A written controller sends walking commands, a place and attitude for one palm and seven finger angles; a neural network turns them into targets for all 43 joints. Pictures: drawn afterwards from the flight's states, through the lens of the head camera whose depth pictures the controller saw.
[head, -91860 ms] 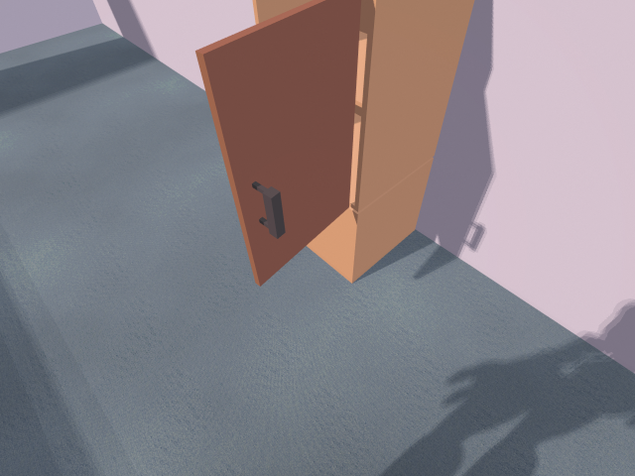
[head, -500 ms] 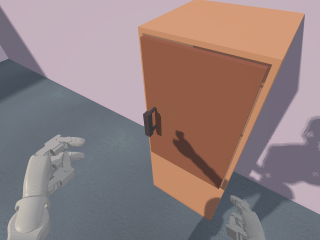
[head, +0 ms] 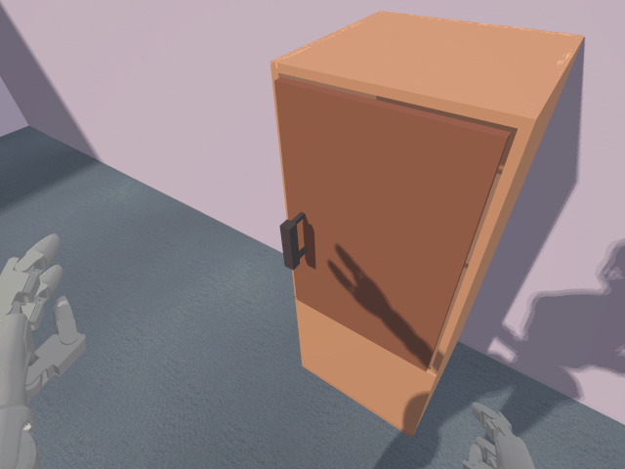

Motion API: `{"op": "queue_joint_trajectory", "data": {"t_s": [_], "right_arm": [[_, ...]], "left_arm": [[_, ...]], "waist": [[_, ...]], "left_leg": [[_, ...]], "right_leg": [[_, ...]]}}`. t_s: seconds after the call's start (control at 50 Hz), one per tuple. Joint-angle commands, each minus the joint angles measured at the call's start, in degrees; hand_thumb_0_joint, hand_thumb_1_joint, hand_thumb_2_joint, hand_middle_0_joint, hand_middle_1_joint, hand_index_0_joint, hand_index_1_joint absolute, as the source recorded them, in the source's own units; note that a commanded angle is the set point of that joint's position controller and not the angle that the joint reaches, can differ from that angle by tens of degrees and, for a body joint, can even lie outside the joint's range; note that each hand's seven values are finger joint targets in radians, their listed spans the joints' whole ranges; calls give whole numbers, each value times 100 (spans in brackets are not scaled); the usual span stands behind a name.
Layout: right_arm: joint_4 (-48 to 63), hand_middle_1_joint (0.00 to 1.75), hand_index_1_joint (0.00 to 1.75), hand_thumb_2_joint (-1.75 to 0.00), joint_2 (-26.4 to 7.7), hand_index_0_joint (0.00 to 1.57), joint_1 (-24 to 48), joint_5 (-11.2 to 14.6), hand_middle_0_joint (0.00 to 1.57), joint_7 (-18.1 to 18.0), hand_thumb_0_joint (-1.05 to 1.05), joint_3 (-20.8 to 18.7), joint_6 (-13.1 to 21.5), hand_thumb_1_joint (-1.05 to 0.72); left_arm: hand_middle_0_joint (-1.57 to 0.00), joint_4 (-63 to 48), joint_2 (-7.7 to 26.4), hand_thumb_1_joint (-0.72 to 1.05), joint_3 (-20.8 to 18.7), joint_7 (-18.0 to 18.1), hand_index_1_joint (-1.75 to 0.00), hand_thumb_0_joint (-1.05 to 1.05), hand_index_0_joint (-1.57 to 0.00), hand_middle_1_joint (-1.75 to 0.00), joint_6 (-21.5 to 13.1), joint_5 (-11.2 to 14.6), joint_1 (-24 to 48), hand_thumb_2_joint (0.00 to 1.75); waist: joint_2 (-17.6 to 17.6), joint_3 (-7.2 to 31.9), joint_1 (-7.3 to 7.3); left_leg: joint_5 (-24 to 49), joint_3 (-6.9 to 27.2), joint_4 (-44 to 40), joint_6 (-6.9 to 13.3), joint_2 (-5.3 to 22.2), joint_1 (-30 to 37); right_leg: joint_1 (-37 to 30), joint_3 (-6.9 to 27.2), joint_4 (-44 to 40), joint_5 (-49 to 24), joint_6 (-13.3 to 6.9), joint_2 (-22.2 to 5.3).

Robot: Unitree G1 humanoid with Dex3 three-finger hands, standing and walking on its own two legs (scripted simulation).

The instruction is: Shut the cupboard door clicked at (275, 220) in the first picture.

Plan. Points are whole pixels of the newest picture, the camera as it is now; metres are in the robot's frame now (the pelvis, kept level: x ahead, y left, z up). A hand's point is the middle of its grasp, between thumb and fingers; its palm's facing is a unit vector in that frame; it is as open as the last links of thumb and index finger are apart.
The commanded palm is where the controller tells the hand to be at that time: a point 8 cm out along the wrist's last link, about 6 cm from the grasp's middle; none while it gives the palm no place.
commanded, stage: draw the hand back to the body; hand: left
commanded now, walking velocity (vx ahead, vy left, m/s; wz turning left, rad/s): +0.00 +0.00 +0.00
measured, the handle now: (296, 240) +0.59 +0.12 -0.08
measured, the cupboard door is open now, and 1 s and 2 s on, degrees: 0 0 0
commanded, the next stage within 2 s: step back with the hand held close in 0.06 s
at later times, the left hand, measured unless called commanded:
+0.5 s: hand (70, 336) +0.19 +0.27 +0.16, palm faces +0.38 -0.79 -0.49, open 7.4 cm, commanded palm +0.13 +0.31 +0.18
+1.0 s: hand out of the picture +0.11 +0.28 +0.16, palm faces +0.48 -0.76 -0.44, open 7.4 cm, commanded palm +0.05 +0.32 +0.18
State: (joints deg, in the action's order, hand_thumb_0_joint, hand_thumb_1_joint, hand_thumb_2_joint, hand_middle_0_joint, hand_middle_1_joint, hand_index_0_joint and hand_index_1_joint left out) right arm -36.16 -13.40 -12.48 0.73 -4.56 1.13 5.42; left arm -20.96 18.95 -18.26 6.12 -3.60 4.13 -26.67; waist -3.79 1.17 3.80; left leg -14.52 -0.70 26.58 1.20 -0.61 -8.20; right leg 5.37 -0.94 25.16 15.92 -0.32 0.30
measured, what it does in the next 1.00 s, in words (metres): shifts its weight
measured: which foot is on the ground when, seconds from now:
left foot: down 0.00-1.00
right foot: down 0.00-1.00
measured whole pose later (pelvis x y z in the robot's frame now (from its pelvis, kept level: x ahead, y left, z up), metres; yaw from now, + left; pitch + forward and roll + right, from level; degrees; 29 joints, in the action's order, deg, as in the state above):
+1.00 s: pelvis -0.09 +0.02 -0.02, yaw +0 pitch -1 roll -2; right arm -32.8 -12.8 -13.5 0.1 -4.2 0.6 4.1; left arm -26.4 21.8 -25.3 8.3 -13.7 0.8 -27.8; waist -1.4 -0.6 1.0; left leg -16.8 -1.8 40.2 3.1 0.0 -25.7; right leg 22.1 -0.6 36.4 13.0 0.9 0.4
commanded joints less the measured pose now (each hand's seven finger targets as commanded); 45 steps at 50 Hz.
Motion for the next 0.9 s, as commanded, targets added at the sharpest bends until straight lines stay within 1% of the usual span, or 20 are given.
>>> {"op": "queue_joint_trajectory", "data": {"t_s": [0.0,0.08,0.16,0.18,0.2,0.22,0.26,0.34,0.4,0.42,0.46,0.52,0.58,0.62,0.64,0.72,0.74,0.8,0.82,0.88], "right_arm": [[963,30,30,-90,-485,20,933,32,20,-65,0,-200,424,-90],[944,30,30,-90,-498,20,900,27,20,-35,0,-224,429,-90],[955,30,30,-90,-513,20,912,29,20,-32,0,-248,394,-90],[1109,30,30,-90,-680,20,861,67,20,-9,0,-287,276,-90],[981,30,30,-90,-620,20,849,28,20,-24,0,-276,214,-90],[975,30,30,-90,-613,20,840,16,20,-14,0,-298,165,-90],[972,30,30,-90,-618,20,799,9,20,-7,0,-332,85,-90],[1097,30,30,-90,-668,20,826,16,20,-65,0,-372,-45,-90],[1220,30,30,-90,-689,20,807,26,20,-106,0,-400,-187,-90],[1248,30,30,-90,-721,20,831,21,20,-118,0,-413,-215,-90],[1313,30,30,-90,-691,20,787,37,20,-116,0,-409,-284,-90],[1342,30,30,-90,-737,20,765,32,20,-117,0,-450,-329,-90],[1370,30,30,-90,-729,20,706,57,20,-99,0,-439,-327,-90],[1359,30,30,-90,-774,20,726,38,20,-116,0,-444,-293,-90],[1383,30,30,-90,-746,20,708,50,20,-115,0,-417,-272,-90],[1401,30,30,-90,-837,20,706,26,20,-132,0,-422,-129,-90],[1399,30,30,-90,-787,20,662,33,20,-130,0,-402,-79,-90],[1344,30,30,-90,-825,20,559,1,20,-114,0,-419,49,-90],[1320,30,30,-90,-860,20,564,-20,20,-113,0,-433,93,-90],[1285,30,30,-90,-818,20,480,-18,20,-86,0,-427,178,-90]], "left_arm": [[-20,-1275,1255,90,-907,140,-30,0,-20,-30,-482,24,636,90],[-20,-1143,1135,90,-844,90,-30,0,-20,-30,-507,51,510,90],[-20,-1034,1094,90,-801,55,-30,0,-20,-30,-484,74,473,90],[-20,-1346,1689,90,-1371,97,-30,0,-20,-30,-714,5,1060,90],[-20,-924,1403,90,-1140,79,-30,0,-20,-30,-772,4,652,90],[-20,-1007,1401,90,-1116,73,-30,0,-20,-30,-849,-27,625,90],[-20,-982,1269,90,-959,76,-30,0,-20,-30,-917,-58,407,90],[-20,-1178,1398,90,-1096,141,-30,0,-20,-30,-961,-34,121,90],[-20,-1304,1539,90,-1257,180,-30,0,-20,-30,-930,-9,0,90],[-20,-1413,1625,90,-1331,188,-30,0,-20,-30,-915,-9,-14,90],[-20,-1366,1546,90,-1305,206,-30,0,-20,-30,-894,-3,-179,90],[-20,-1402,1623,90,-1417,238,-30,0,-20,-30,-892,-2,-357,90],[-20,-1472,1519,90,-1331,264,-30,0,-20,-30,-919,-23,-437,90],[-20,-1500,1629,90,-1447,288,-30,0,-20,-30,-961,-51,-398,90],[-20,-1543,1518,90,-1350,288,-30,0,-20,-30,-986,-66,-388,90],[-20,-1710,1618,90,-1511,317,-30,0,-20,-30,-1133,-169,-118,90],[-20,-1744,1498,90,-1430,317,-30,0,-20,-30,-1181,-197,-70,90],[-20,-1732,1436,90,-1444,322,-30,0,-20,-30,-1257,-250,41,90],[-20,-1797,1529,90,-1519,315,-30,0,-20,-30,-1285,-283,155,90],[-20,-1742,1375,90,-1388,324,-30,0,-20,-30,-1317,-314,261,90]], "waist": [[-55,9,-3],[-44,8,-22],[255,0,-32],[219,-133,-233],[414,-72,-290],[436,-53,-279],[368,167,-319],[34,623,-307],[191,776,-301],[39,853,-293],[175,843,-300],[93,855,-302],[89,782,-336],[7,680,-327],[-55,608,-344],[-369,381,-347],[-382,335,-366],[-437,328,-370],[-485,339,-364],[-242,253,-394]], "left_leg": [[668,-23,-510,9,142,8],[723,-64,-510,19,156,49],[772,-92,-481,50,160,73],[320,6,-133,151,230,-232],[252,62,71,146,172,-192],[364,70,175,125,162,-236],[553,62,169,79,215,-192],[1627,149,-149,69,398,-125],[2077,168,-231,76,481,-229],[2144,182,-223,72,484,-275],[2091,193,-255,74,539,-487],[1654,198,-296,99,554,-789],[1116,275,-357,136,595,-1221],[594,373,-487,186,620,-1601],[275,430,-581,219,661,-1841],[-1683,761,-1061,414,840,-2998],[-1945,821,-1142,450,900,-3205],[-2405,949,-1162,526,1015,-3645],[-2529,975,-1167,534,1034,-3704],[-2696,790,-770,498,900,-3816]], "right_leg": [[355,-39,-550,-651,-30,-49],[353,-9,-578,-719,-17,-59],[373,9,-623,-756,16,-62],[841,677,-1008,-749,-29,-398],[973,808,-1129,-671,-94,-570],[986,863,-1121,-942,-141,-661],[981,762,-908,-1105,-167,-711],[570,362,-308,-1932,-22,-438],[357,261,-52,-2255,57,-289],[277,277,8,-2367,51,-279],[176,269,129,-2366,64,-258],[123,331,183,-2255,75,-257],[54,391,289,-1981,82,-236],[-36,372,347,-1703,110,-180],[-107,347,455,-1520,124,-151],[-547,316,902,-918,174,51],[-615,263,1076,-888,189,80],[-803,276,1403,-823,197,152],[-824,288,1449,-761,202,176],[-606,505,1329,-417,132,42]]}}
